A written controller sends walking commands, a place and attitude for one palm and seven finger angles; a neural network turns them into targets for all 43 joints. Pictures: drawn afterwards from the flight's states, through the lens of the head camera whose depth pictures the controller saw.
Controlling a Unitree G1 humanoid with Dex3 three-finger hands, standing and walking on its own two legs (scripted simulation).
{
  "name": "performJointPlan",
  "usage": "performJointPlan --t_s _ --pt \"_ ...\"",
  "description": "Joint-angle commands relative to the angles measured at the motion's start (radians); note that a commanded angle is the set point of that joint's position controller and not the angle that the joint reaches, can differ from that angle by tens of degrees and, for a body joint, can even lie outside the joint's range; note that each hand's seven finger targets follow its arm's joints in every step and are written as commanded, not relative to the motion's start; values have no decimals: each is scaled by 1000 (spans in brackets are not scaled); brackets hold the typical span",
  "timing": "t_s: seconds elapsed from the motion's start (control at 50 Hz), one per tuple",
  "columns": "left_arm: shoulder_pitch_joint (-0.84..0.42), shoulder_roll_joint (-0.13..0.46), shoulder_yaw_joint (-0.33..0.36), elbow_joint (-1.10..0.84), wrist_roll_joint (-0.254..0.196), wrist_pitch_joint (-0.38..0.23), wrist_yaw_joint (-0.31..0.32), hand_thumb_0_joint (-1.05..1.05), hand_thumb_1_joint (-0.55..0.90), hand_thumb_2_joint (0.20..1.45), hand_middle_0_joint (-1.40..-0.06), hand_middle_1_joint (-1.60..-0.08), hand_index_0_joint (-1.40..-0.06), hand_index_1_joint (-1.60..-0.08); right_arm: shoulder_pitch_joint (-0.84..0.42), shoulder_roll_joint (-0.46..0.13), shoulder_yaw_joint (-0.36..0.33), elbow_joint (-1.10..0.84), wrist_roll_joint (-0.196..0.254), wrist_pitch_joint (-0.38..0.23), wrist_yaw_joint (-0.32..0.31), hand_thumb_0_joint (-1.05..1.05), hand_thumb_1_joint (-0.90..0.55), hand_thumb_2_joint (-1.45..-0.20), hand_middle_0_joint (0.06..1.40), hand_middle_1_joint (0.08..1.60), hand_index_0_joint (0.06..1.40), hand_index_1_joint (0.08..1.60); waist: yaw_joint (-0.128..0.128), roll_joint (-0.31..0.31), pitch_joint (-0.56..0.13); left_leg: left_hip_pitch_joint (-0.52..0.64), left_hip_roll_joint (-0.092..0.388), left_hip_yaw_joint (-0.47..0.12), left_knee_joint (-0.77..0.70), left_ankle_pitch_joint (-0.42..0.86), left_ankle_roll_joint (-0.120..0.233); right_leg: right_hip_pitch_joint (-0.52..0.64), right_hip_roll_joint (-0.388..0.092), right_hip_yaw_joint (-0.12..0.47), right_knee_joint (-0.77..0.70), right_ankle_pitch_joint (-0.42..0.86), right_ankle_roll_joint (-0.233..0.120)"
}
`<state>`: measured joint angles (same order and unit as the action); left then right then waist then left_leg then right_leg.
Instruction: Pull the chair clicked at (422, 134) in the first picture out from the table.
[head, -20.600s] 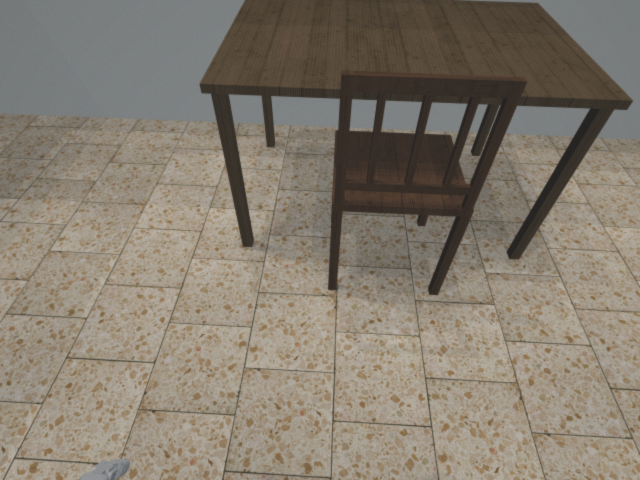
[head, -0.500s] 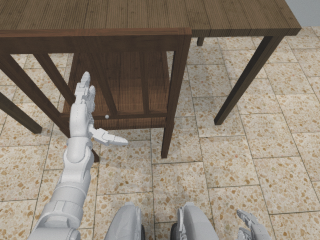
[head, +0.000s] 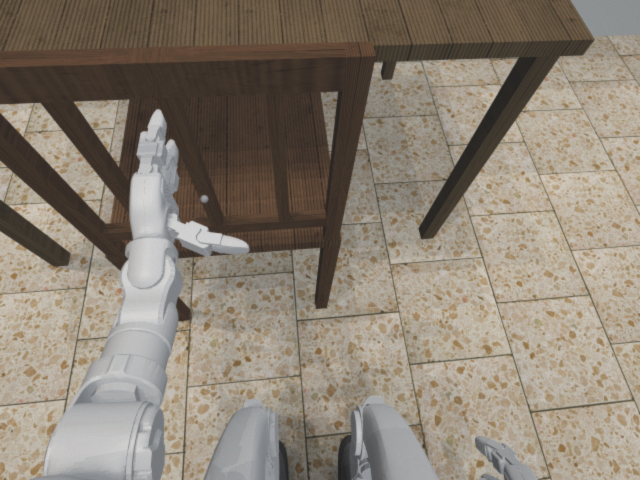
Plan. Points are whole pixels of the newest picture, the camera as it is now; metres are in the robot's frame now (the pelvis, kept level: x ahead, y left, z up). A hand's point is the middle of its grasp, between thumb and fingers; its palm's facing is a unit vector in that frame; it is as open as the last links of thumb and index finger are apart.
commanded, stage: push the fingers through the gap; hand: left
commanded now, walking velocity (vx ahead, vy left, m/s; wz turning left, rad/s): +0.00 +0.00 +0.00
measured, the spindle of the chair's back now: (197, 171) +0.50 +0.15 +0.02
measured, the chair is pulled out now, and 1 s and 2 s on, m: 0.00 0.00 0.03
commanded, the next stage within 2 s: hook a spindle and tug to test in 0.50 s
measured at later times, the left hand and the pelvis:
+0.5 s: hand (202, 188) +0.46 +0.14 +0.03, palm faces +0.10 -0.99 -0.03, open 17.0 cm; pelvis +0.00 +0.00 +0.00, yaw -1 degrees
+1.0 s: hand (214, 195) +0.46 +0.13 +0.02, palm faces +0.09 -1.00 -0.03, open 15.0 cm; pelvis +0.00 +0.00 +0.00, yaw +0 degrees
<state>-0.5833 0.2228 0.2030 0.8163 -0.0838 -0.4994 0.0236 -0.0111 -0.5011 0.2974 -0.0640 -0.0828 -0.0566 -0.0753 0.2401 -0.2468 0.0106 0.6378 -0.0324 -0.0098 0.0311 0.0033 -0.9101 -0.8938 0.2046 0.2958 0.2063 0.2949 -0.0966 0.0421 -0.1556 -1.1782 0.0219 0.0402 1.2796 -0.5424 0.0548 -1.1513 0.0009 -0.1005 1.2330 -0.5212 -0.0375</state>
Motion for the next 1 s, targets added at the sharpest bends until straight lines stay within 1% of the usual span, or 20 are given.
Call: performJointPlan --t_s 0.0,0.08,0.1,0.12,0.16,0.28,0.34,0.38,0.42,0.46,0.5,0.56,0.58,0.64,0.68,0.7,0.78,0.8,0.88,0.98 --pt "-391 158 46 -129 10 -66 3 0 -500 300 -60 -80 -60 -80 111 -158 -50 -71 1 -23 -12 0 -900 -900 200 300 200 300 -42 9 -457 302 -17 -92 -138 297 -34 231 19 85 -153 267 10" --pt "-484 155 36 -136 15 -85 3 0 -500 300 -60 -80 -60 -80 124 -161 -53 -67 -5 -24 -8 0 -900 -900 200 300 200 300 -54 48 -504 348 -13 -103 -134 321 -38 203 20 78 -142 267 8" --pt "-464 173 54 -142 18 -91 4 0 -500 300 -60 -80 -60 -80 132 -163 -55 -66 -6 -22 -6 0 -900 -900 200 300 200 300 -38 65 -529 378 -10 -107 -136 355 -44 205 22 76 -137 284 4" --pt "-446 150 35 -143 22 -92 2 0 -500 300 -60 -80 -60 -80 134 -162 -57 -70 -7 -19 -2 0 -900 -900 200 300 200 300 -37 78 -544 405 -7 -112 -138 378 -49 195 23 71 -135 292 3" --pt "-438 135 29 -140 16 -88 3 0 -500 300 -60 -80 -60 -80 140 -162 -60 -66 -9 -15 3 0 -900 -900 200 300 200 300 -44 54 -558 412 -5 -110 -133 398 -47 206 24 70 -140 311 6" --pt "-368 194 95 -62 25 -64 16 0 -500 300 -60 -80 -60 -80 145 -165 -53 -81 -4 7 5 0 -900 -900 200 300 200 300 -27 -13 -466 292 -13 -91 -151 321 -36 251 26 80 -151 289 7" --pt "-436 189 84 -134 24 -95 24 0 -500 300 -60 -80 -60 -80 141 -158 -54 -83 -7 5 5 0 -900 -900 200 300 200 300 -35 21 -495 316 -13 -86 -144 321 -34 254 24 89 -155 290 9" --pt "-434 206 87 -197 22 -119 23 0 -500 300 -60 -80 -60 -80 141 -159 -57 -88 -8 0 6 0 -900 -900 200 300 200 300 -25 54 -547 372 -10 -94 -145 377 -42 263 26 85 -142 329 5" --pt "-413 146 35 -222 20 -129 17 0 -500 300 -60 -80 -60 -80 143 -154 -61 -81 -8 -2 11 0 -900 -900 200 300 200 300 -31 84 -569 442 -2 -105 -144 436 -52 233 27 76 -140 350 5" --pt "-364 119 13 -186 23 -115 11 0 -500 300 -60 -80 -60 -80 146 -156 -64 -72 -6 1 13 0 -900 -900 200 300 200 300 -35 66 -530 446 4 -108 -148 432 -53 213 28 69 -149 336 5" --pt "-356 93 -7 -99 26 -85 5 0 -500 300 -60 -80 -60 -80 149 -161 -63 -59 -2 7 12 0 -900 -900 200 300 200 300 -57 25 -451 396 4 -113 -154 372 -48 180 27 61 -157 290 7" --pt "-380 146 47 -57 22 -67 10 0 -500 300 -60 -80 -60 -80 139 -166 -58 -64 1 13 3 0 -900 -900 200 300 200 300 -51 -32 -407 292 -10 -93 -158 269 -33 219 24 78 -175 240 10" --pt "-392 154 54 -74 22 -73 14 0 -500 300 -60 -80 -60 -80 136 -166 -57 -71 0 10 1 0 -900 -900 200 300 200 300 -42 11 -419 313 -11 -97 -162 280 -36 207 23 76 -168 241 7" --pt "-423 149 53 -154 15 -106 24 0 -500 300 -113 -244 -113 -244 130 -156 -57 -79 -7 5 3 0 -900 -900 200 300 200 300 -29 49 -512 385 -11 -101 -150 358 -44 223 24 76 -151 293 5" --pt "-449 161 48 -179 20 -130 29 0 -500 300 -148 -354 -148 -354 130 -157 -57 -74 -10 0 4 0 -900 -900 200 300 200 300 -41 45 -527 401 -7 -109 -139 384 -47 216 25 74 -140 313 6" --pt "-442 135 25 -187 26 -137 29 0 -500 300 -166 -409 -166 -409 127 -154 -59 -74 -11 0 7 0 -900 -900 200 300 200 300 -40 65 -533 417 -5 -112 -138 390 -49 201 25 74 -137 309 6" --pt "-378 119 11 -135 41 -116 28 0 -500 300 -236 -628 -236 -628 134 -158 -62 -73 -8 9 12 0 -900 -900 200 300 200 300 -37 53 -509 415 -2 -114 -143 399 -51 192 26 66 -136 309 4" --pt "-391 96 -9 -120 41 -105 26 0 -500 300 -254 -683 -254 -683 129 -157 -60 -71 -7 13 13 0 -900 -900 200 300 200 300 -48 41 -493 403 -2 -115 -145 377 -50 184 25 64 -141 295 6" --pt "-377 128 35 -101 27 -75 34 0 -500 300 -324 -902 -324 -902 124 -159 -59 -85 -1 22 7 0 -900 -900 200 300 200 300 -36 -6 -470 341 -11 -100 -156 325 -39 236 25 74 -159 283 7" --pt "-459 144 36 -165 27 -114 46 0 -220 420 -412 -1176 -412 -1176 120 -151 -52 -80 -9 10 2 0 -900 -900 200 300 200 300 -44 24 -492 337 -15 -94 -143 320 -35 244 25 86 -154 289 9"
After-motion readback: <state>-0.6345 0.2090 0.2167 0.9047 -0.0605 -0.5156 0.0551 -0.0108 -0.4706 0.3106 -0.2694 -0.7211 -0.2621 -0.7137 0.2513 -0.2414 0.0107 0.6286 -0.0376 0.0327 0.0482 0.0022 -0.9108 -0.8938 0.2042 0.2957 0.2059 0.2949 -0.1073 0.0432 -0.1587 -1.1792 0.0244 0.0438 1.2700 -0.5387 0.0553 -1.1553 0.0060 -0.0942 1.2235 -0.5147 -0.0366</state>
